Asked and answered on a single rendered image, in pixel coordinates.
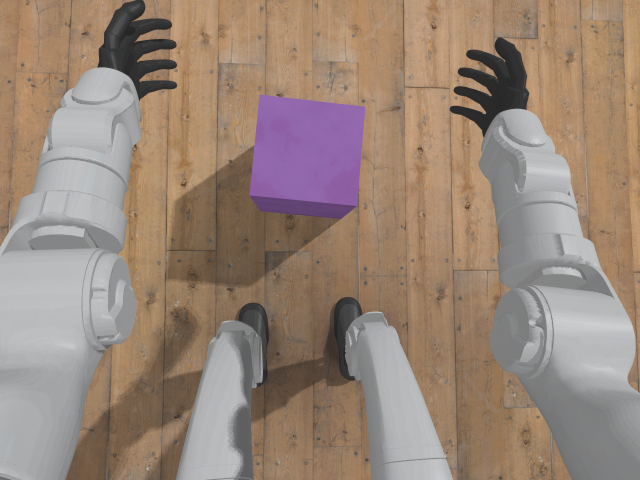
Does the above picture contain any robot left foot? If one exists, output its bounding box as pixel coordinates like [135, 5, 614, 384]
[238, 303, 269, 388]

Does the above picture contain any carton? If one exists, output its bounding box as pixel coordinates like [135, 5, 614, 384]
[249, 95, 365, 219]

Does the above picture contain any robot left thigh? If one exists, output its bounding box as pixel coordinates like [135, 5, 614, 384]
[176, 330, 263, 480]

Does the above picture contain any robot right upper arm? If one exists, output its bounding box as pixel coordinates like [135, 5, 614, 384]
[489, 284, 640, 480]

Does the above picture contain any left robot forearm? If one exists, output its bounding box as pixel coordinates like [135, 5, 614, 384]
[0, 67, 142, 256]

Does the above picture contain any right robot forearm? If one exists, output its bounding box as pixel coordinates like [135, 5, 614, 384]
[479, 109, 636, 369]

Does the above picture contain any right robot hand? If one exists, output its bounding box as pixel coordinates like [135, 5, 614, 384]
[450, 37, 529, 137]

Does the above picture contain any robot left upper arm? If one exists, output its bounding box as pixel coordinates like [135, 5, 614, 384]
[0, 248, 137, 480]

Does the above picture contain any left robot hand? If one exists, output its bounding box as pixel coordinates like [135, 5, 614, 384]
[97, 0, 177, 101]

